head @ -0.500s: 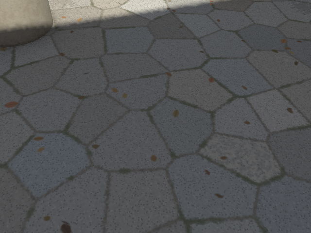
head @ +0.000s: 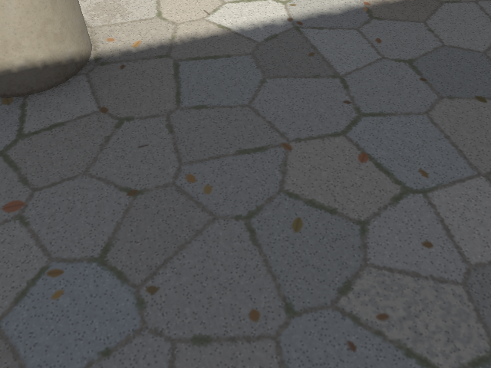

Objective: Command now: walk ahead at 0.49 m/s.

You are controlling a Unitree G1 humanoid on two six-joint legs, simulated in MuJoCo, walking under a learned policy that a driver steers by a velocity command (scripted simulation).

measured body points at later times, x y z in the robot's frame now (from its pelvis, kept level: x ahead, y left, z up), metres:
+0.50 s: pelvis +0.24 +0.05 +0.00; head +0.29 +0.06 +0.45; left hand +0.30 +0.29 -0.16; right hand +0.27 -0.20 -0.15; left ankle +0.29 +0.10 -0.74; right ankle +0.24 -0.09 -0.68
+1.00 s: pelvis +0.27 +0.00 +0.00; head +0.30 -0.02 +0.45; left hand +0.29 +0.28 -0.11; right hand +0.42 -0.25 -0.15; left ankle +0.22 +0.11 -0.66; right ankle +0.30 -0.08 -0.74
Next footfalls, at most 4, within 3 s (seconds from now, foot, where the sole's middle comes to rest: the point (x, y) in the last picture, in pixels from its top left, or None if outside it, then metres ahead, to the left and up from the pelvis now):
0.28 left None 0.33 0.11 -0.78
0.82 right None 0.34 -0.08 -0.78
1.30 left None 0.22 0.11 -0.78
1.84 right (215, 341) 0.57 0.14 -0.78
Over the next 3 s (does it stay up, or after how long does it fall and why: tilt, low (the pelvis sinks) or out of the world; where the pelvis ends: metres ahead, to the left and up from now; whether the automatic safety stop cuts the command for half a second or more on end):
stays up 0.88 0.49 -0.02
